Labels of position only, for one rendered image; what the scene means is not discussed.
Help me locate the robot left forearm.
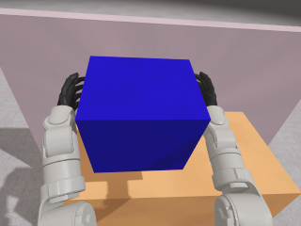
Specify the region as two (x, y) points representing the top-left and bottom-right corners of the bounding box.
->
(37, 105), (86, 226)

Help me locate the robot right forearm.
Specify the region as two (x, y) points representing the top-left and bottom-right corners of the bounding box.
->
(203, 105), (274, 226)

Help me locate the right robot hand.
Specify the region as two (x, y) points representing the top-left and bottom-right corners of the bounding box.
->
(195, 72), (217, 106)

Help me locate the left robot hand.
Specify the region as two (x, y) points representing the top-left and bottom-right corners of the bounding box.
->
(57, 73), (85, 112)

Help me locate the carton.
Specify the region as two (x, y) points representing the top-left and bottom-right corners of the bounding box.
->
(75, 56), (211, 173)

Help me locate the right robot upper arm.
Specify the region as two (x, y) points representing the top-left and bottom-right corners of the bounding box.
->
(214, 193), (273, 226)

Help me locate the left robot upper arm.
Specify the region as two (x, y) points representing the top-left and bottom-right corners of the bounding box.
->
(39, 201), (97, 226)

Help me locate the pedestal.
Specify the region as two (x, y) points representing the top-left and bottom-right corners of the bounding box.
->
(63, 111), (301, 226)

